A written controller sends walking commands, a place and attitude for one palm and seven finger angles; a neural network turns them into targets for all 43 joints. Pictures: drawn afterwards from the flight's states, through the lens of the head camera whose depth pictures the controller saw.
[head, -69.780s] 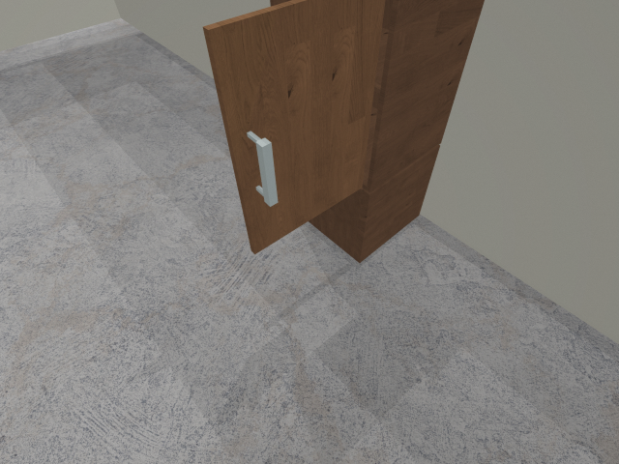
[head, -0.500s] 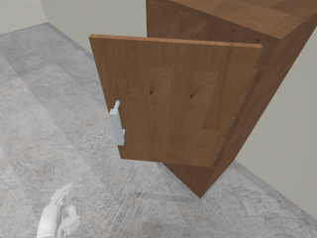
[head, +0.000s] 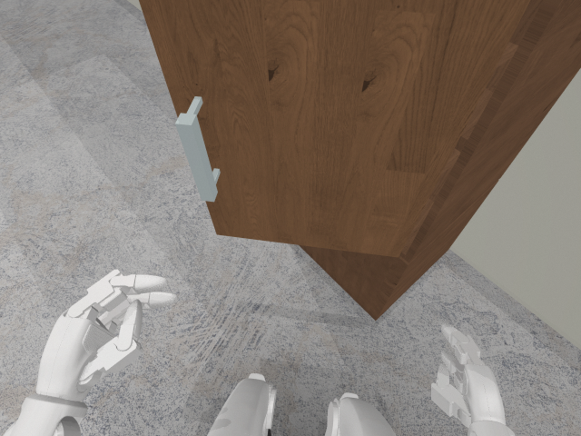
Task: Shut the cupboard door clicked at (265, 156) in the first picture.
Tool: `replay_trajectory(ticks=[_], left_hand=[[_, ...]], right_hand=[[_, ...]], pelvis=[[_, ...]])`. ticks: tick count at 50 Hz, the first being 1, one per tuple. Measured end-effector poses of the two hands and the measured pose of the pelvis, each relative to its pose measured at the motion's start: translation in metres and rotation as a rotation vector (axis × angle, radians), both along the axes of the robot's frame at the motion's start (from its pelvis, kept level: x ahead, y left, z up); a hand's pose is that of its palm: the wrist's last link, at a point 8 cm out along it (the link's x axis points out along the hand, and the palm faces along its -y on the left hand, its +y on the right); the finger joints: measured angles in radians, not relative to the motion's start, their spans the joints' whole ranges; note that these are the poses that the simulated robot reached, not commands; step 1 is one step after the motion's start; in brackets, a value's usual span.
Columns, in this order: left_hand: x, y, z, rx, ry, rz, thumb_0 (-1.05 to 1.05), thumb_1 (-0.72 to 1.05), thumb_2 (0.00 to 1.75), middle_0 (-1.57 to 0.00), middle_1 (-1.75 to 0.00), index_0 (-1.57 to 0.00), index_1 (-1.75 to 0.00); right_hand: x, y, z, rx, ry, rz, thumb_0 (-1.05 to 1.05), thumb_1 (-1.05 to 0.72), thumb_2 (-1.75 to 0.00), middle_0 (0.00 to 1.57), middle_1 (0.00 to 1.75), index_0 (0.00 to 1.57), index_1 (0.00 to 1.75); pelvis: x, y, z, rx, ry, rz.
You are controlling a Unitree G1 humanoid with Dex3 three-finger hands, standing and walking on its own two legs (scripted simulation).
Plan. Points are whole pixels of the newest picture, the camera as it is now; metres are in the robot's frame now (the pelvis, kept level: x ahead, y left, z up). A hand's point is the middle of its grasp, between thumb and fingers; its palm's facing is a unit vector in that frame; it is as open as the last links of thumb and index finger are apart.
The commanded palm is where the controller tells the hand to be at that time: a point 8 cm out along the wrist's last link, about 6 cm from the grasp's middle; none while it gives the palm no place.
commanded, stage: raise the hand and make a fist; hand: left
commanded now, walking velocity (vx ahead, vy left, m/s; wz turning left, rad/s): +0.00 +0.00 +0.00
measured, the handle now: (203, 152) +0.51 +0.19 +0.07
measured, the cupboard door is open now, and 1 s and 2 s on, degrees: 41 41 41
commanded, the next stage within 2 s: bring the fist close to the handle in 1.28 s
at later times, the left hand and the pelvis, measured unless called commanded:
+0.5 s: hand (117, 328) +0.22 +0.23 +0.07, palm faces -0.07 -1.00 -0.02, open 3.2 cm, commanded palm +0.20 +0.28 +0.07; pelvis +0.01 +0.05 +0.01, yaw -2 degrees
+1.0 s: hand (125, 311) +0.24 +0.22 +0.07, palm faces -0.08 -1.00 -0.02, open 3.1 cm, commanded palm +0.22 +0.28 +0.08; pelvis +0.01 +0.04 +0.02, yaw -2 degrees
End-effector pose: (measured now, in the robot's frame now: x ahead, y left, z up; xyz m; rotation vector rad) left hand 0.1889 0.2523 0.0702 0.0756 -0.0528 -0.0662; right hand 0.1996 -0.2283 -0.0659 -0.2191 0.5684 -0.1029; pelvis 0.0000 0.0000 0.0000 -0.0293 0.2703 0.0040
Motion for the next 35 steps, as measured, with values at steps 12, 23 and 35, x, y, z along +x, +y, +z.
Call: replay_trajectory(ticks=[12,23,35], left_hand=[[0.023,0.022,0.005,-0.041,0.100,0.089,0.02,0.90,0.90,-0.82,-0.99,-0.83,-0.99],[0.017,0.023,-0.012,-0.057,0.108,-0.026,0.02,0.90,0.90,-1.03,-1.21,-1.03,-1.21],[0.019,0.034,-0.005,-0.050,0.145,0.004,0.02,0.90,0.90,-1.23,-1.43,-1.24,-1.43]], right_hand=[[-0.031,0.012,0.004,0.019,0.132,-0.106,0.02,-0.91,-0.90,0.20,0.30,0.20,0.30],[-0.015,0.031,0.012,-0.050,0.078,-0.050,0.02,-0.91,-0.90,0.20,0.30,0.20,0.30],[-0.009,0.061,0.031,-0.005,0.045,0.013,0.02,-0.90,-0.90,0.20,0.30,0.20,0.30]], pelvis=[[0.020,0.023,0.018,0.012,0.022,-0.039],[0.010,0.047,0.008,-0.024,0.023,-0.027],[0.007,0.054,0.020,-0.036,-0.002,-0.015]])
